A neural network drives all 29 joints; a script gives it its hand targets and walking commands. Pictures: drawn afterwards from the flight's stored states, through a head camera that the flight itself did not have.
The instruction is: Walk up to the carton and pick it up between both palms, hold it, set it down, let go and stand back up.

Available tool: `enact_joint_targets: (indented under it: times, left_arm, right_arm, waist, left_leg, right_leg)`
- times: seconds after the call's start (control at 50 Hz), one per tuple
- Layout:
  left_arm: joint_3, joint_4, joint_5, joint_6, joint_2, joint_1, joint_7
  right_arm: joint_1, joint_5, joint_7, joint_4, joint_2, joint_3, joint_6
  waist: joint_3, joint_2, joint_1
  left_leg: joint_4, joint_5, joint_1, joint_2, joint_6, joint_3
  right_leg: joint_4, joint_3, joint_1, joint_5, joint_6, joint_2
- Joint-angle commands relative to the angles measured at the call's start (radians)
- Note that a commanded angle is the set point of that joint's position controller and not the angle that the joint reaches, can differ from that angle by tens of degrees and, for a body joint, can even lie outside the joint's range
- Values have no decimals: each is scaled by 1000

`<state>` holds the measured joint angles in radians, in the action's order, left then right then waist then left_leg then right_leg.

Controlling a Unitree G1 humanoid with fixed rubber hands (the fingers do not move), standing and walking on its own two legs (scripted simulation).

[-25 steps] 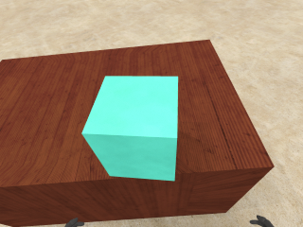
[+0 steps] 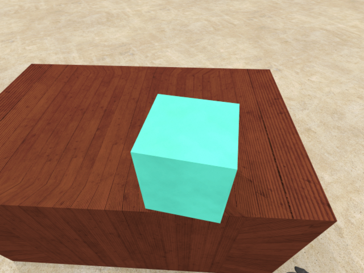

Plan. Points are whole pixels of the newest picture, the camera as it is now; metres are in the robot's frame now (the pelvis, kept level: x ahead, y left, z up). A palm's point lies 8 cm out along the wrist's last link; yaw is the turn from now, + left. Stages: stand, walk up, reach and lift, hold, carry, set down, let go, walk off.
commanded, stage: walk up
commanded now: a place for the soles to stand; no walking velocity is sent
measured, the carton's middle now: (189, 159) +0.41 +0.00 +0.01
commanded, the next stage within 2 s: reach and lift in 1.14 s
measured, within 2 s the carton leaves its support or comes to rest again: neither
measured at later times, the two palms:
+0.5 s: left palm out of the picture +0.06 +0.30 -0.11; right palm out of the picture +0.13 -0.23 -0.11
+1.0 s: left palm out of the picture +0.06 +0.30 -0.10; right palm out of the picture +0.14 -0.22 -0.11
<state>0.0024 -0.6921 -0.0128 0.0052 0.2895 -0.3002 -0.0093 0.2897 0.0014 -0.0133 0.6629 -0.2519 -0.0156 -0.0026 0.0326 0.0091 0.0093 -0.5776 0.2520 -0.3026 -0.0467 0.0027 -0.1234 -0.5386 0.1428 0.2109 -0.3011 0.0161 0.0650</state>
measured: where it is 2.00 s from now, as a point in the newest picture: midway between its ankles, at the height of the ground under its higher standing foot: outside the picture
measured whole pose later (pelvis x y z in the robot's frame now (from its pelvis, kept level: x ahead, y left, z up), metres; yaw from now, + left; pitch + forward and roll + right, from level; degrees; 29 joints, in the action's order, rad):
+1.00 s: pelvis +0.02 +0.03 +0.00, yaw +2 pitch -1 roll +0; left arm -0.02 -0.67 -0.02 -0.01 0.27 -0.41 0.03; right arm 0.21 -0.02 -0.03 0.72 -0.28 -0.02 -0.05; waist 0.06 -0.02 0.00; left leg -0.56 0.27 -0.26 -0.07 0.06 -0.01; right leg -0.56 -0.01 0.18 -0.35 0.04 0.05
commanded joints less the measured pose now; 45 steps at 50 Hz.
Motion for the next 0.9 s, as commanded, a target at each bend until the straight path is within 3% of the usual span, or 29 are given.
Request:
enact_joint_targets:
  times: [0.0,0.1,0.12,0.14,0.18,0.22,0.24,0.28,0.3,0.32,0.34,0.36,0.38,0.44,0.46,0.48,0.5,0.52,0.56,0.62,0.68,0.76,0.82,0.88]
  left_arm:
    - [-40,82,-2,-26,125,-1,6]
    - [-40,82,0,-19,135,-8,9]
    - [-62,79,-19,-24,156,-57,21]
    - [-73,72,-25,-25,192,-79,30]
    - [-88,66,-31,-20,227,-74,41]
    - [-88,77,-35,-19,229,-34,44]
    - [-83,83,-33,-17,222,-17,41]
    - [-70,88,-20,-11,193,-2,30]
    - [-57,94,-10,-5,149,-13,25]
    - [-39,99,7,0,100,-44,22]
    - [-38,100,12,11,82,-45,28]
    - [-41,102,9,15,84,-49,32]
    - [-45,95,6,10,91,-65,34]
    - [-47,59,9,-31,107,-197,43]
    - [-53,61,-1,-42,130,-196,47]
    - [-63,78,-10,-49,175,-154,51]
    - [-73,83,-10,-45,209,-109,51]
    - [-77,81,-6,-37,214,-87,49]
    - [-69,93,-1,-27,181,-77,42]
    - [-56,93,5,-23,137,-123,41]
    - [-54,84,10,-16,106,-156,45]
    - [-62,81,2,-20,113,-170,51]
    - [-68,84,-4,-29,130,-171,51]
    - [-73,86,-5,-33,143,-169,50]
  right_arm:
    - [3,-3,7,-97,-148,-51,26]
    - [15,-6,10,-102,-148,-51,22]
    - [14,-21,-1,-96,-171,-58,8]
    - [7,-28,-8,-104,-154,-53,1]
    - [7,-43,-15,-119,-127,-52,-11]
    - [30,-43,-19,-116,-123,-55,-13]
    - [38,-41,-21,-115,-123,-60,-10]
    - [51,-33,-24,-114,-150,-73,5]
    - [60,-26,-23,-101,-191,-86,9]
    - [67,-14,-15,-87,-229,-98,7]
    - [81,2,-9,-66,-227,-95,-3]
    - [60,0,-3,-59,-214,-87,-12]
    - [44,-8,1,-59,-202,-80,-16]
    - [-57,-24,3,-82,-181,-59,-23]
    - [-61,-23,-4,-79,-162,-53,-22]
    - [-48,-20,-10,-83,-140,-46,-21]
    - [-31,-24,-14,-78,-126,-44,-24]
    - [-19,-32,-15,-73,-121,-41,-26]
    - [-13,-31,-17,-60,-142,-48,-17]
    - [-10,-21,-14,-43,-180,-58,-12]
    - [-43,-13,-6,-41,-189,-56,-22]
    - [-94,-9,-7,-45,-165,-42,-33]
    - [-91,-15,-9,-37,-160,-41,-33]
    - [-93,-21,-12,-34,-164,-45,-28]
  waist:
    - [-48,-60,-5]
    - [-45,-33,-7]
    - [-48,-61,3]
    - [-37,-11,12]
    - [6,71,14]
    - [29,117,-5]
    - [37,124,-15]
    - [34,64,-31]
    - [23,-44,-31]
    - [-3,-127,-33]
    - [19,-128,-42]
    - [72,-114,-34]
    - [80,-107,-24]
    - [-41,-106,38]
    - [-90,-88,34]
    - [-95,-32,9]
    - [-72,11,-17]
    - [-50,26,-28]
    - [-40,26,-31]
    - [-62,2,-29]
    - [-42,-58,-17]
    - [23,-67,-5]
    - [19,-39,-12]
    - [-25,-13,-12]
  left_leg:
    - [140,-23,-61,82,46,-145]
    - [100,-102,-52,72,49,-143]
    - [31,-120,-86,37,54,-94]
    - [-53,-118,-140,13,39,-47]
    - [-143,54,-174,20,15,19]
    - [-164,140,-137,50,15,29]
    - [-123,122,-85,64,21,23]
    - [41,-123,58,79,52,-49]
    - [110,-188,94,111,78,-148]
    - [187,-117,73,178,130,-299]
    - [250,28,-20,213,184,-357]
    - [269,71,-55,215,210,-362]
    - [268,30,-28,207,201,-334]
    - [127,-286,40,150,141,-160]
    - [72,-318,44,124,110,-109]
    - [11,-296,31,83,76,-60]
    - [-9,-206,23,53,53,-23]
    - [6,-163,36,55,44,-10]
    - [49,-275,80,80,43,-39]
    - [84,-376,143,121,71,-90]
    - [157,-296,123,160,93,-130]
    - [189,-168,29,142,72,-104]
    - [159,-197,42,115,49,-65]
    - [114,-248,98,104,52,-33]
  right_leg:
    - [91,-106,-54,-32,-57,60]
    - [83,-100,-49,7,-60,72]
    - [109,-134,-90,-23,-87,113]
    - [148,-193,-121,-31,-122,185]
    - [193,-275,-100,43,-215,337]
    - [187,-245,-47,162,-246,380]
    - [168,-202,7,178,-229,361]
    - [73,-83,114,75,-134,227]
    - [-38,-14,144,-11,-80,122]
    - [-147,-1,148,-161,-34,29]
    - [-191,-34,103,-302,-22,-19]
    - [-184,-63,117,-309,-23,-18]
    - [-153,-77,135,-278,-24,-15]
    - [60,-96,-20,57,-40,11]
    - [95,-139,-74,128,-49,48]
    - [126,-239,-80,162,-74,115]
    - [143,-303,-47,150,-105,166]
    - [131,-306,-21,169,-122,182]
    - [84,-235,0,218,-94,124]
    - [24,-167,15,156,-51,50]
    - [-17,-141,17,30,-28,4]
    - [28,-166,0,20,-32,9]
    - [55,-200,-6,82,-45,37]
    - [55,-220,2,147,-56,53]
